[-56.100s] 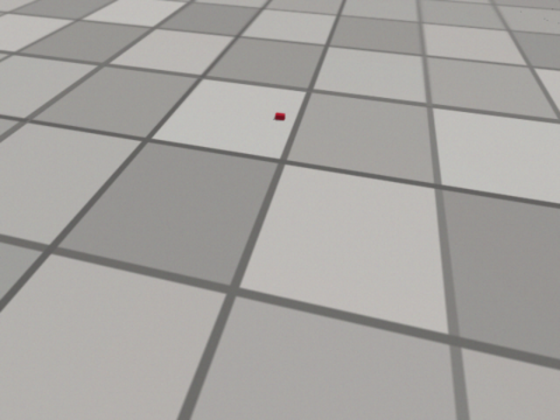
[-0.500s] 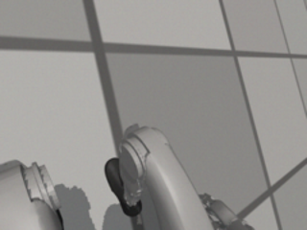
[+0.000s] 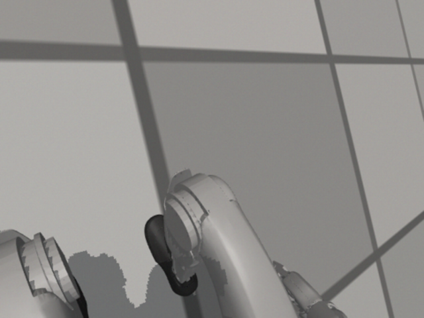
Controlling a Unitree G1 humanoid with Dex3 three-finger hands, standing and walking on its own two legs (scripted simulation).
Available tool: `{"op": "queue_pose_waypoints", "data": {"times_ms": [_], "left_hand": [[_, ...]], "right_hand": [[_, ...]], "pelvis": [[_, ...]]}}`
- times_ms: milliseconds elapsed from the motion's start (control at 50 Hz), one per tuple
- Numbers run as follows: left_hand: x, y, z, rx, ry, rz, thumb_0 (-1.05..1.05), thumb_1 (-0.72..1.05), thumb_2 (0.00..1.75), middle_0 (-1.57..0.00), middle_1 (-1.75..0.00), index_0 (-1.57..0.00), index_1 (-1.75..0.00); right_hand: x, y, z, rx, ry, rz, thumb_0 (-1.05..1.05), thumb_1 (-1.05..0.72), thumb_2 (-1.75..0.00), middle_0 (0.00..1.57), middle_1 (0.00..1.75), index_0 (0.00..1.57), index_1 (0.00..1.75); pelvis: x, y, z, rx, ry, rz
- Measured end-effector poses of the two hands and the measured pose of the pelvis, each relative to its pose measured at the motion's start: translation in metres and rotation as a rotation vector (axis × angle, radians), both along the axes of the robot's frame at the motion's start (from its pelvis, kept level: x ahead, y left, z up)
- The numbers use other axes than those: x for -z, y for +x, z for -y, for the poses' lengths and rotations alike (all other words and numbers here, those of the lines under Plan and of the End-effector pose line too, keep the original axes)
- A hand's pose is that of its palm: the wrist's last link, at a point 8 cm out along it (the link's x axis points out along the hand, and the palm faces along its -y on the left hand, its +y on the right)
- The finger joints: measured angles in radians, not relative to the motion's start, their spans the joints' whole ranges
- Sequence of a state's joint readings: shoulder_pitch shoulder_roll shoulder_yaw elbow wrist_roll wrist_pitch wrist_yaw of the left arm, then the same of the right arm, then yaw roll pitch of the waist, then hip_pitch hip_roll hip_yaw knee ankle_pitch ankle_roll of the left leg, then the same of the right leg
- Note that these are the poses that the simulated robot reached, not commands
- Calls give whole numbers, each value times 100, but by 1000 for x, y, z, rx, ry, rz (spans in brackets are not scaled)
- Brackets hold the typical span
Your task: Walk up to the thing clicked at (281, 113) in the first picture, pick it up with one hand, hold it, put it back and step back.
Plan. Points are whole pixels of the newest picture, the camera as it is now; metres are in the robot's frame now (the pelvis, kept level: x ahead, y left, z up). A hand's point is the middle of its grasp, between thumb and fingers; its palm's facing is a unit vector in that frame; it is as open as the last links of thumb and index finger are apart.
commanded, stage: rest palm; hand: left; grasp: from above
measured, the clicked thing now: out of the picture +0.50 +0.38 -0.30
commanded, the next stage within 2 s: approach in 1.54 s
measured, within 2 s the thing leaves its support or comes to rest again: neither
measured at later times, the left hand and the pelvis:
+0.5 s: hand out of the picture +0.47 +0.35 -0.23, palm faces -0.43 -0.06 -0.90, open 14.2 cm; pelvis +0.00 +0.00 +0.00, yaw -1 degrees
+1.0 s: hand out of the picture +0.48 +0.35 -0.24, palm faces -0.46 -0.09 -0.88, open 14.1 cm; pelvis +0.00 +0.00 +0.00, yaw -1 degrees
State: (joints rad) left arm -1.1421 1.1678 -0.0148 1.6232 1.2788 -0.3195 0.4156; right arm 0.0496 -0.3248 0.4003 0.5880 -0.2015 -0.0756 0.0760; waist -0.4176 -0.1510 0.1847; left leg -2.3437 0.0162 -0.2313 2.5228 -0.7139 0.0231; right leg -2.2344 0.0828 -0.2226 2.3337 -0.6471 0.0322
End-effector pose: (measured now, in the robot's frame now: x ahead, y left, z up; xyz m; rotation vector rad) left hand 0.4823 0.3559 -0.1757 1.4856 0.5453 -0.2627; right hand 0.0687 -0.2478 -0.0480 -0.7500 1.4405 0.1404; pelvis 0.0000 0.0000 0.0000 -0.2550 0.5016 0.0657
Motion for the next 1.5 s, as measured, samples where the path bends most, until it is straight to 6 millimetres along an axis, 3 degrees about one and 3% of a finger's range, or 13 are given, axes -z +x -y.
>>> {"op": "queue_pose_waypoints", "data": {"times_ms": [180,340,660,1080,1300,1500], "left_hand": [[6,0,8,59,-59,-6,0,-52,98,-7,-102,-7,-102],[-1,-4,9,99,-59,54,0,-52,99,-7,-101,-7,-101],[-3,-7,-4,29,4,34,0,-50,98,-7,-101,-7,-101],[2,2,7,69,-39,51,0,-49,97,-7,-101,-7,-101],[-6,2,2,33,-5,44,0,-48,95,-7,-102,-8,-101],[2,-3,6,53,-32,3,0,-47,94,-7,-103,-8,-102]], "right_hand": [[-10,-3,1,-30,-21,-46,0,-92,-90,20,30,20,30],[-15,-2,2,-42,-45,-40,0,-92,-90,20,30,20,30],[-6,-6,-4,-17,-18,10,0,-92,-90,20,30,20,30],[-12,1,-1,-40,-33,-30,0,-91,-90,20,30,20,30],[-10,-9,-1,-22,-18,-15,0,-91,-90,20,30,20,30],[-9,-15,-3,-22,-17,-37,0,-91,-90,20,30,20,30]], "pelvis": [[-4,-1,0,3,-8,13],[-5,-3,-1,5,-14,22],[1,-5,-3,5,-12,15],[-5,-1,-2,4,-18,7],[-3,-5,-1,5,-12,11],[-3,-6,-2,6,-11,23]]}}
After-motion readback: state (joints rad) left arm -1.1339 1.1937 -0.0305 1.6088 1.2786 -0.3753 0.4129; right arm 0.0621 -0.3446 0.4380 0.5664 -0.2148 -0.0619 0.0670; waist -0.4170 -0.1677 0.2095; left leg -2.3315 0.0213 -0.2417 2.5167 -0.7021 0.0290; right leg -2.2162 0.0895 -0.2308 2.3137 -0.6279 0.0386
